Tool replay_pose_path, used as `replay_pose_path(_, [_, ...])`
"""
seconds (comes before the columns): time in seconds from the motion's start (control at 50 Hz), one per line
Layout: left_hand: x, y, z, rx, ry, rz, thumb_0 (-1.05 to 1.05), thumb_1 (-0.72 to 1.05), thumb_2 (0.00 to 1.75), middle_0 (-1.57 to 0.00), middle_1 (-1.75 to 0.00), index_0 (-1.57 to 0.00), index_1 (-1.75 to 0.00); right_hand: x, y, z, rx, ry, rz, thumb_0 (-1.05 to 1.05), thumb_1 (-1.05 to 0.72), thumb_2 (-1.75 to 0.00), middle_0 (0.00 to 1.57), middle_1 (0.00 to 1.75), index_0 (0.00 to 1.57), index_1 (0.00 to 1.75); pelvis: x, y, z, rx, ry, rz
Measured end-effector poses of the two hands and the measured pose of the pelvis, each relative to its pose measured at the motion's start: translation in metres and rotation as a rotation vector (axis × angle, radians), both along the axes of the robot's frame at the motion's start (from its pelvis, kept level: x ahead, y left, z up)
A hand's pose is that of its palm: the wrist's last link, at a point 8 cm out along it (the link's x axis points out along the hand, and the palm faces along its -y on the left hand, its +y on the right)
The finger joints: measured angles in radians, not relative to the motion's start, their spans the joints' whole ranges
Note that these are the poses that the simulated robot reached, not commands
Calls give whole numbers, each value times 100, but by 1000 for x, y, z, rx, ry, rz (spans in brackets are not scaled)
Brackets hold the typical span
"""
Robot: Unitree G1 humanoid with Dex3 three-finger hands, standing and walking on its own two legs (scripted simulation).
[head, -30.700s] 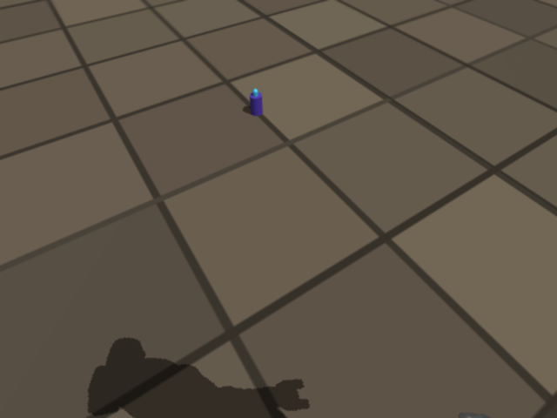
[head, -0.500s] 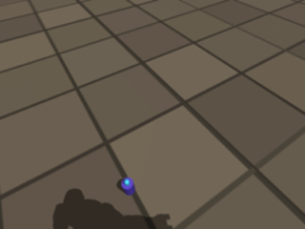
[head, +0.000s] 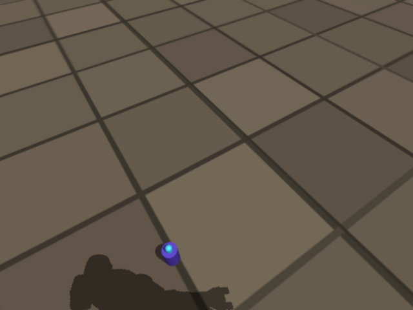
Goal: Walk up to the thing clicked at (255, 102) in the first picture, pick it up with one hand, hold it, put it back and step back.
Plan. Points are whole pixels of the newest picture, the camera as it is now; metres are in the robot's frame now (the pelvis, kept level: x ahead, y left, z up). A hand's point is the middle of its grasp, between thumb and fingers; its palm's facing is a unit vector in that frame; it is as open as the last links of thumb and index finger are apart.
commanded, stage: stand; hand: left
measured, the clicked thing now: (170, 252) +0.44 +0.21 -0.70
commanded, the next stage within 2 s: step back in 0.10 s
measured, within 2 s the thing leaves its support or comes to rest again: neither
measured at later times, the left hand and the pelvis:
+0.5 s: hand out of the picture +0.09 +0.31 -0.18, palm faces -0.02 -0.92 -0.38, open 7.4 cm; pelvis -0.06 +0.04 -0.02, yaw +0 degrees
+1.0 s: hand out of the picture -0.04 +0.30 -0.16, palm faces -0.02 -0.92 -0.40, open 7.4 cm; pelvis -0.17 +0.04 -0.02, yaw -1 degrees
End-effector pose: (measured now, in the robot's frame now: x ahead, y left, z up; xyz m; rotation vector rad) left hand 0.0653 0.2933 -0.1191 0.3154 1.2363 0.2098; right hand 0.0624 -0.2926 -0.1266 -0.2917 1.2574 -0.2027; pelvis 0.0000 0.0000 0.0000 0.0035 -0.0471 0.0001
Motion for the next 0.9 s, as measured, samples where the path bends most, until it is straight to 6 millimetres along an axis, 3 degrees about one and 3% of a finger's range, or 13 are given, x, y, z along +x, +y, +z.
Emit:
replay_pose_path(0.14, [2, 1, -1, -4, -10, 11, 1, 91, 90, -21, -30, -20, -30, 1, -3, 0, 0, -3, -6, 0, -91, -90, 20, 30, 20, 30, -2, -1, -2, -4, 7, -1])
replay_pose_path(0.26, [4, 21, -5, 25, -28, 5, 1, 91, 90, -21, -30, -20, -30, -3, -9, -2, -37, -11, -11, 0, -91, -90, 20, 30, 20, 30, -22, 9, -11, -10, 17, -3])
replay_pose_path(0.4, [25, 56, -21, 42, -99, -36, 1, 91, 90, -21, -30, -20, -30, -40, 3, -1, -108, 22, -7, 0, -91, -90, 20, 30, 20, 30, -43, 36, -27, -8, 29, 1])
replay_pose_path(0.48, [24, 59, -20, 40, -115, -47, 1, 91, 90, -21, -30, -20, -30, -65, 15, 6, -113, 55, -7, 0, -91, -90, 20, 30, 20, 30, -56, 40, -22, -17, 28, 0])
replay_pose_path(0.64, [-13, 48, -20, 25, -65, -102, 0, 91, 90, -21, -30, -20, -30, -85, 23, 1, -95, -23, -27, 0, -90, -90, 21, 30, 21, 30, -84, 42, -21, -17, 22, -45])
replay_pose_path(0.78, [-60, 34, -18, 43, -60, -109, 1, 91, 90, -21, -30, -20, -30, -102, 12, -19, -50, -72, -39, 0, -90, -90, 21, 30, 21, 30, -115, 31, -31, -32, 1, -57])
replay_pose_path(0.9, [-97, 36, -1, 46, -78, -75, 1, 90, 90, -21, -30, -20, -30, -123, 13, -10, -47, -66, -21, 0, -91, -90, 20, 30, 21, 30, -140, 34, -20, 12, 13, -55])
